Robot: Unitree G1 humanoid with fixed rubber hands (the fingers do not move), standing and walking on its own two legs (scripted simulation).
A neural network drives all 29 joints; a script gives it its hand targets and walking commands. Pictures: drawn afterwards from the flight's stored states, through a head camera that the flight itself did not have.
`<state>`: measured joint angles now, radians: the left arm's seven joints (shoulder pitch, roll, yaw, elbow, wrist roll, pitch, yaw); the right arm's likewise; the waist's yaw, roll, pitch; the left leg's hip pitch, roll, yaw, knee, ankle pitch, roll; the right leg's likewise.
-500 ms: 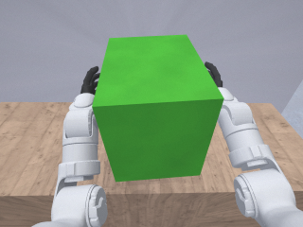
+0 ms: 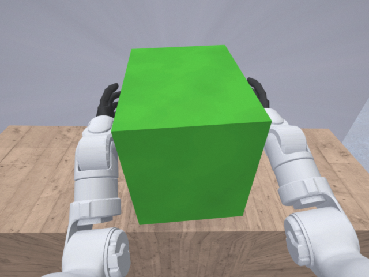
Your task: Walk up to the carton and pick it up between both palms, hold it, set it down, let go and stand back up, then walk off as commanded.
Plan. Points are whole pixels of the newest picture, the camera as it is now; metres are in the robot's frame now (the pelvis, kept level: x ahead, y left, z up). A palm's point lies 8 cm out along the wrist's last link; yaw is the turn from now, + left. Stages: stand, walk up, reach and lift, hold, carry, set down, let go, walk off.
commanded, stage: hold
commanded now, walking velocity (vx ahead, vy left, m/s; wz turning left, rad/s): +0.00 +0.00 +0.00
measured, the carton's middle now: (184, 129) +0.38 +0.00 +0.18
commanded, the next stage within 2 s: set down in 0.10 s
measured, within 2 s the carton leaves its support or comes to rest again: neither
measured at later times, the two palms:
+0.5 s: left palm (111, 106) +0.40 +0.16 +0.23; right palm (253, 103) +0.40 -0.15 +0.23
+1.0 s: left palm (114, 119) +0.41 +0.16 +0.19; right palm (243, 117) +0.43 -0.15 +0.18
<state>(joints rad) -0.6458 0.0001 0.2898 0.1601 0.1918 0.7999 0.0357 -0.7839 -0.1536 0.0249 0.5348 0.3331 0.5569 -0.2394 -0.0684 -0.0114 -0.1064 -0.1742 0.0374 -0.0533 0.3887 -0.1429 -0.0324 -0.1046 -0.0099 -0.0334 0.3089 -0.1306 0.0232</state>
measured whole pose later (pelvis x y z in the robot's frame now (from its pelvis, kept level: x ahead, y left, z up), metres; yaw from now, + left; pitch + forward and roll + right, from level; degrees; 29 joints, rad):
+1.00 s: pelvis +0.03 +0.00 +0.00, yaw +0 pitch -2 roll -1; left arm -0.64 -0.04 0.29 0.23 0.25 0.48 0.06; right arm -0.75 -0.13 -0.02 0.65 0.31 0.16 -0.17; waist -0.01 -0.02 0.00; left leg -0.16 0.04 -0.05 0.36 -0.17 -0.04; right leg -0.10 -0.01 -0.03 0.30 -0.16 0.01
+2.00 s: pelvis +0.04 -0.03 +0.00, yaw +0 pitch +0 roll -1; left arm -0.67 -0.07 0.29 0.41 0.25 0.33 0.14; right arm -0.81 -0.14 -0.11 0.95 0.13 -0.03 -0.03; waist 0.13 0.02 0.03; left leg -0.15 0.06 -0.05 0.33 -0.16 -0.05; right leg -0.10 0.02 -0.03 0.28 -0.17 -0.01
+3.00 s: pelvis +0.07 -0.04 +0.00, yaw -1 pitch +16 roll +0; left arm -0.67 -0.11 0.32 0.59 0.25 0.10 0.18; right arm -0.89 -0.18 -0.18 1.16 0.00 -0.22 0.04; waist 0.20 0.02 -0.09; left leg -0.44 0.08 -0.03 0.32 -0.14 -0.06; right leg -0.39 0.03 -0.03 0.27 -0.16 -0.03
